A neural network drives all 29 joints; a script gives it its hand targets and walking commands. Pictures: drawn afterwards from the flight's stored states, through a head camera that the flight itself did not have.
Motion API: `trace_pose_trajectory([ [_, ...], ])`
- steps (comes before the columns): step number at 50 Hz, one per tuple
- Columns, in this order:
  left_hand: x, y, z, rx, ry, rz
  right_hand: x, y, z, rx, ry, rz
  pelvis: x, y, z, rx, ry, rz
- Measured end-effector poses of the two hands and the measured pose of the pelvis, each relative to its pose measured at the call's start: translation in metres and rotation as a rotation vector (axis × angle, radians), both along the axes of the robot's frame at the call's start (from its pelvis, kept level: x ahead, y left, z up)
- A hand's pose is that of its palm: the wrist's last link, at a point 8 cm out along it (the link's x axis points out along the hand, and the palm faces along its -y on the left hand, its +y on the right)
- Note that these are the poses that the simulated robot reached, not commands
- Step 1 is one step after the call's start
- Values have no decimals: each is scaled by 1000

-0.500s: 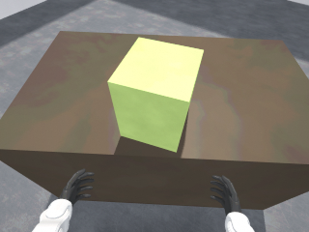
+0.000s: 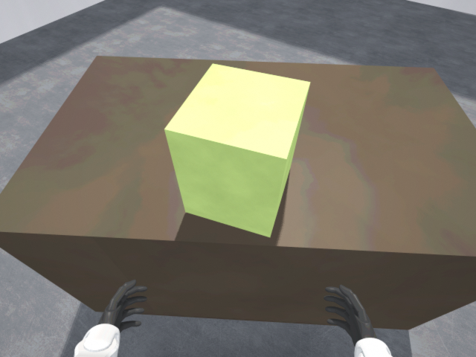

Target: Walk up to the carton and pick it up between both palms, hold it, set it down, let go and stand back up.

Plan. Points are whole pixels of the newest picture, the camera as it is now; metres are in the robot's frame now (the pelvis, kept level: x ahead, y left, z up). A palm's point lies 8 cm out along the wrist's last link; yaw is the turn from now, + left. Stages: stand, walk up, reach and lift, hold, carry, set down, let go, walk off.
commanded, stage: set down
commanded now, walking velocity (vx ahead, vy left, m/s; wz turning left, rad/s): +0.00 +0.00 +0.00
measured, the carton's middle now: (242, 153) +0.49 -0.02 +0.04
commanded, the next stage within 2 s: let go in 0.12 s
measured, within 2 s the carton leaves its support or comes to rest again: neither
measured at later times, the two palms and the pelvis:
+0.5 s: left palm (114, 336) +0.18 +0.21 -0.07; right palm (362, 342) +0.15 -0.21 -0.09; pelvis +0.00 +0.00 +0.00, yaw +0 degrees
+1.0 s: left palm (84, 326) +0.19 +0.25 -0.04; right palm out of the picture +0.12 -0.26 -0.09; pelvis +0.00 -0.01 +0.00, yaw +0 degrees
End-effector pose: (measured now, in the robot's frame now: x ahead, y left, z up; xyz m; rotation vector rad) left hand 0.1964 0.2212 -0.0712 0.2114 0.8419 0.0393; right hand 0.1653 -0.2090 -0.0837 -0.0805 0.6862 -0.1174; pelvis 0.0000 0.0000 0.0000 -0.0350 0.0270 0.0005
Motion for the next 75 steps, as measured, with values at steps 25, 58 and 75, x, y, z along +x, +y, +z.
trace_pose_trajectory([
  [25,-16,-8,-4,-26,-8,14,-14,0,-1,-8,-1,24,-2,0,0,0,-17,1],
  [58,-21,31,28,94,-226,35,-61,-59,-9,-113,154,-2,-2,-10,-2,13,-37,2],
  [75,-47,35,26,127,-190,44,-77,-71,-14,-117,173,-6,-10,-16,-3,20,-57,2],
])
